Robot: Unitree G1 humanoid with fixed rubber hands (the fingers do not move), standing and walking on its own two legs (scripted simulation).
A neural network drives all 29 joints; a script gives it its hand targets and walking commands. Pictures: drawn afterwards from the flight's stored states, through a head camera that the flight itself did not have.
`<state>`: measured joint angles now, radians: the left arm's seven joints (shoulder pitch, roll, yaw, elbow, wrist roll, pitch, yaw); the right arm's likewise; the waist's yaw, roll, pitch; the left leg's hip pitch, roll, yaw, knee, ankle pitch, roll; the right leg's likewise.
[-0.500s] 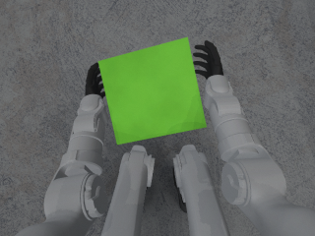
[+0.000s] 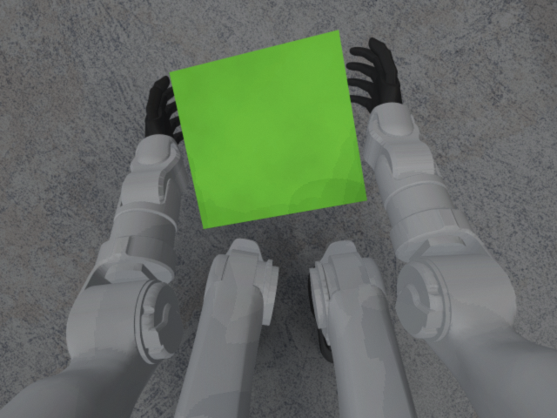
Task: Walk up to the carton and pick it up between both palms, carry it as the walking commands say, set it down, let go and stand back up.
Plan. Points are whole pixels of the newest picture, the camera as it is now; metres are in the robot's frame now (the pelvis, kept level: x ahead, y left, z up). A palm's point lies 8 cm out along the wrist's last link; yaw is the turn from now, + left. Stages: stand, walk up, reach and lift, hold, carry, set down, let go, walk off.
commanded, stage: set down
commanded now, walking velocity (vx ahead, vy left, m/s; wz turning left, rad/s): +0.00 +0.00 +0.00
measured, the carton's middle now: (279, 142) +0.48 +0.02 -0.21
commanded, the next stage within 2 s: none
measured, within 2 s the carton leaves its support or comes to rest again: neither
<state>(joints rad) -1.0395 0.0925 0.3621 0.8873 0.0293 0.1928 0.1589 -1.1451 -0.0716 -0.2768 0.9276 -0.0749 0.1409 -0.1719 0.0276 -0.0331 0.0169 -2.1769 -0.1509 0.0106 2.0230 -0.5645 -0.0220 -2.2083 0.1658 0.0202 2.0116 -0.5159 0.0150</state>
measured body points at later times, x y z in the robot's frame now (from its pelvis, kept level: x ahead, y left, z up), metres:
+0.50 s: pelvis +0.00 +0.00 -0.04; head +0.32 +0.01 +0.28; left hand +0.49 +0.18 -0.18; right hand +0.52 -0.12 -0.18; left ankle +0.11 +0.10 -0.38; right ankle +0.12 -0.10 -0.38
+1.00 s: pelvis +0.00 +0.00 -0.05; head +0.32 +0.01 +0.27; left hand +0.50 +0.18 -0.19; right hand +0.53 -0.11 -0.19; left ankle +0.11 +0.10 -0.38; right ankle +0.12 -0.10 -0.38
